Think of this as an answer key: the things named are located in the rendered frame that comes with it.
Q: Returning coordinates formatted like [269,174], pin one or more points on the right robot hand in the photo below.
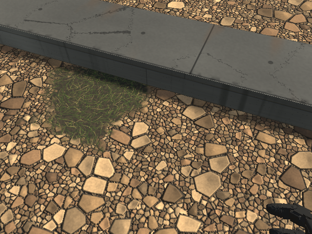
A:
[295,213]

